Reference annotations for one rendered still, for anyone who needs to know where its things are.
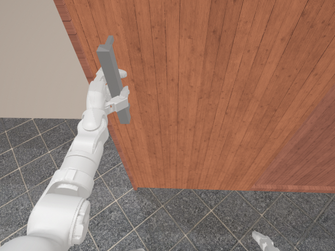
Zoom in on wardrobe door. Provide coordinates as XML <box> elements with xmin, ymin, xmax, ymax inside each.
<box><xmin>255</xmin><ymin>83</ymin><xmax>335</xmax><ymax>187</ymax></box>
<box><xmin>64</xmin><ymin>0</ymin><xmax>335</xmax><ymax>191</ymax></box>

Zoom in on robot left forearm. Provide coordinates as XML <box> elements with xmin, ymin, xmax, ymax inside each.
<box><xmin>27</xmin><ymin>108</ymin><xmax>109</xmax><ymax>234</ymax></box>

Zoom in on robot left hand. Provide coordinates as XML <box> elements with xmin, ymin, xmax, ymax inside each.
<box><xmin>86</xmin><ymin>67</ymin><xmax>130</xmax><ymax>115</ymax></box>

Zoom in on handle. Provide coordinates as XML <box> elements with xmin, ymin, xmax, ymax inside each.
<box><xmin>96</xmin><ymin>36</ymin><xmax>131</xmax><ymax>124</ymax></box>

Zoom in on left robot upper arm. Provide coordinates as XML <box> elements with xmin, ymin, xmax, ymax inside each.
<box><xmin>0</xmin><ymin>193</ymin><xmax>91</xmax><ymax>251</ymax></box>

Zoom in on robot right hand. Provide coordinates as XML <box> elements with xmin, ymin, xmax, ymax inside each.
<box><xmin>252</xmin><ymin>231</ymin><xmax>280</xmax><ymax>251</ymax></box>

